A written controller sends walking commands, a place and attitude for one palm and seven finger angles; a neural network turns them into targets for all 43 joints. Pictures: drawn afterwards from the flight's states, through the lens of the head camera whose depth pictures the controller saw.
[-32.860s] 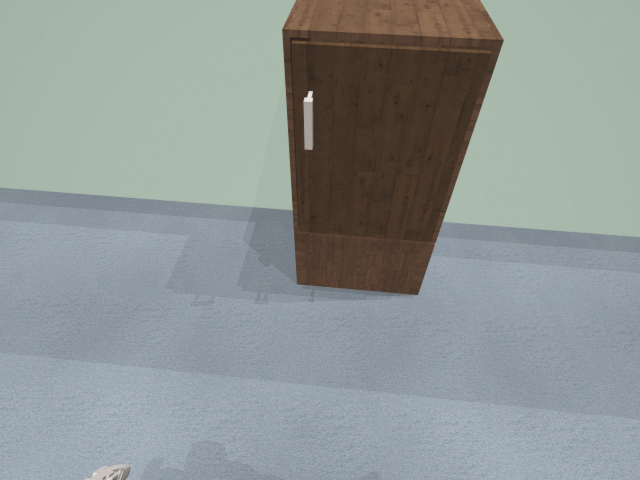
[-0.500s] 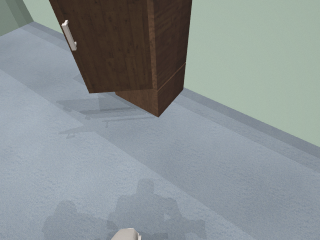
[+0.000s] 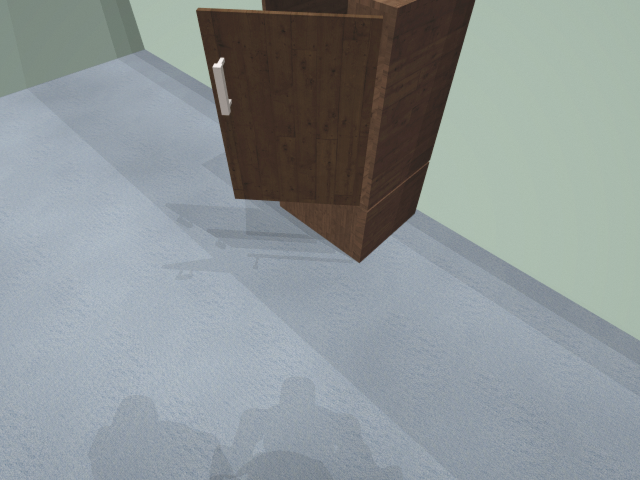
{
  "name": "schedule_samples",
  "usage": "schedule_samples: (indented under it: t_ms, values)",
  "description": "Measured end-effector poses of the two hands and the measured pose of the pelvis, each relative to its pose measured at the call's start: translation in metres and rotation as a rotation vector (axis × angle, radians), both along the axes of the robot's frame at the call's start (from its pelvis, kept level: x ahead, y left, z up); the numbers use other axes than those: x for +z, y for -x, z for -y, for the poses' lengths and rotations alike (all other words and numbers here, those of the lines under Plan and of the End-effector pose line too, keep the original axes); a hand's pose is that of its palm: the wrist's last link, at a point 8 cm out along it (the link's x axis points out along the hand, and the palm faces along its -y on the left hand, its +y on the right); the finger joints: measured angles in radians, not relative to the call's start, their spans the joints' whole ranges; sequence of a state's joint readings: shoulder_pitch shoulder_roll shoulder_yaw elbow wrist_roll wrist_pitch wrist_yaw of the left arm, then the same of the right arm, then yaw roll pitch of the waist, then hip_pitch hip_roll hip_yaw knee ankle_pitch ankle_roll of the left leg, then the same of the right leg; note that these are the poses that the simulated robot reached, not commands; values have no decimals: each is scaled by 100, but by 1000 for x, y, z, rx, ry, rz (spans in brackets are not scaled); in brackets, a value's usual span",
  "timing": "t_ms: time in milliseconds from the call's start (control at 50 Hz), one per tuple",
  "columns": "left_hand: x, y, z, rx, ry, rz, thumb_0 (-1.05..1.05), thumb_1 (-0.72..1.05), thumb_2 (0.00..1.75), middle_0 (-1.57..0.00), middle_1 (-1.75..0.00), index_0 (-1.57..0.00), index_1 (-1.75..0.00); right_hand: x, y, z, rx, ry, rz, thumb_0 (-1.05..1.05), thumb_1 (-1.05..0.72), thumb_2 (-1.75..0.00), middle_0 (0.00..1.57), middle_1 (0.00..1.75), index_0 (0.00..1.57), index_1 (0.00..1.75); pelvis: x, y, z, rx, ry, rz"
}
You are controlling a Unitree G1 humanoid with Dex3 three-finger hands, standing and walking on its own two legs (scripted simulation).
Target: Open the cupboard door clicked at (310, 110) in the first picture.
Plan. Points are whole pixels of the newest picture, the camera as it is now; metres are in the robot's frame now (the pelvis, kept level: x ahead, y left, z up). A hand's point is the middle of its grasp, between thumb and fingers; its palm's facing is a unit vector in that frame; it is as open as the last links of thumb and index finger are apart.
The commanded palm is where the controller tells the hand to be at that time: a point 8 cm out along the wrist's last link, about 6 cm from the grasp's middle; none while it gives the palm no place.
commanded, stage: take the last steps up to it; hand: left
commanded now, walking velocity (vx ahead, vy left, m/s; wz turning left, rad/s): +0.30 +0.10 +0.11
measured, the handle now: (223, 86) +1.00 +0.31 -0.03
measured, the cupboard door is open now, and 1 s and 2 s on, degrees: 40 40 40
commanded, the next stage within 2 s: come to a stop and stand still in 1.10 s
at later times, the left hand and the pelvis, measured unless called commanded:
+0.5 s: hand out of the picture +0.05 +0.18 -0.17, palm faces +0.21 -0.96 -0.16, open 7.4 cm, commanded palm none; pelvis +0.15 +0.03 -0.01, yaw +6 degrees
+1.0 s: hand (188, 302) +0.43 +0.28 -0.16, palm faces +0.01 -0.97 -0.22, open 7.4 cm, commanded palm none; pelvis +0.32 +0.09 -0.01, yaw +1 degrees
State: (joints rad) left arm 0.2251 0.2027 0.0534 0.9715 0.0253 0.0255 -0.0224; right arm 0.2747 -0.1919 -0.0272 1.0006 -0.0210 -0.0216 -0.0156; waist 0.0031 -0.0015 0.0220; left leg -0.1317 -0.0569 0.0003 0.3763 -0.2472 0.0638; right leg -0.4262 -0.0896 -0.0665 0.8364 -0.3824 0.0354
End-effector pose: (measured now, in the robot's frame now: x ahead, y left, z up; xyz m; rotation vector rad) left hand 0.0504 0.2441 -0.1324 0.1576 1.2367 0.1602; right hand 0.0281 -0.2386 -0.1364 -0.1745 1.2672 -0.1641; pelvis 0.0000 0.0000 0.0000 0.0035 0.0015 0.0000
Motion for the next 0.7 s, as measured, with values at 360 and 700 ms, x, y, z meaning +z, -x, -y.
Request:
schedule_samples:
  t_ms: [360,700]
  values:
    - [5,-10,32,130,12,-125,1,93,90,-20,-30,-20,-29,-6,-82,6,32,-57,-126,1,-91,-90,20,29,20,30,6,-95,9,82,-19,-6]
    - [-27,-97,-52,168,78,-262,1,91,90,-20,-30,-19,-29,-3,-292,-110,120,-27,148,0,-92,-90,20,29,20,30,-12,-215,-84,58,-9,-1]
